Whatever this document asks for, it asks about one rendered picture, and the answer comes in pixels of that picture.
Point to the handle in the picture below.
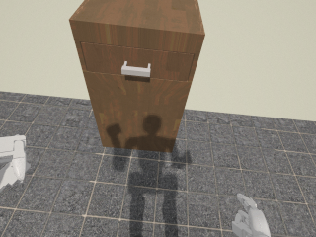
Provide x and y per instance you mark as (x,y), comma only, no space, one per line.
(136,71)

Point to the left robot hand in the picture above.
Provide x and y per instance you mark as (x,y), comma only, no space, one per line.
(12,153)

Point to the cabinet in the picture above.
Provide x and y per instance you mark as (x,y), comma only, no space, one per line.
(135,112)

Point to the drawer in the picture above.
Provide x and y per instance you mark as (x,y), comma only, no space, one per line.
(164,64)

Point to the right robot hand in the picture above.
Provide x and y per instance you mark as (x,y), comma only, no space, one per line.
(254,223)

